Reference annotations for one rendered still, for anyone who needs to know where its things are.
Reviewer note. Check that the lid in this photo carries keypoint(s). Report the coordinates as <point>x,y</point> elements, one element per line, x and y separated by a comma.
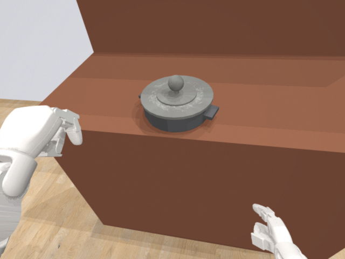
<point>160,101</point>

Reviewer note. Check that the table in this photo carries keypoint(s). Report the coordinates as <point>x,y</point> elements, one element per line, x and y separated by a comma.
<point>277,71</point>

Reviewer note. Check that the left robot forearm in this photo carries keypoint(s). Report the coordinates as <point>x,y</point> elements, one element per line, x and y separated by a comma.
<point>16,170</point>

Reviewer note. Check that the pot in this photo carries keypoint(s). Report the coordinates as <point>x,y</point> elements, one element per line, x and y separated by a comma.
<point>181,125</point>

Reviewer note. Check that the knob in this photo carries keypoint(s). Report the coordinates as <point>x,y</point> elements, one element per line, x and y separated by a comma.
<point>175,82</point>

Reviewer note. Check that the robot right hand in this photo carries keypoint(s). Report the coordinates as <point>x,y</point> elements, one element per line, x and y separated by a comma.
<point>266,237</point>

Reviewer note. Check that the robot left hand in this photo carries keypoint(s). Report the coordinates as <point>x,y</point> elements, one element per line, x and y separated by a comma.
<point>31,130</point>

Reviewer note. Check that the right robot forearm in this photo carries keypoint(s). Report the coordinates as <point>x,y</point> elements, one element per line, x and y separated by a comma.
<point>287,250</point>

